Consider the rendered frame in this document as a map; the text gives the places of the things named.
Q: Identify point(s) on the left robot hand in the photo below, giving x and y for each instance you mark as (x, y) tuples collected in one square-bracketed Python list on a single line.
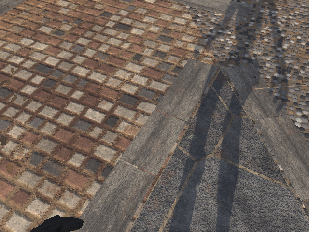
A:
[(58, 224)]

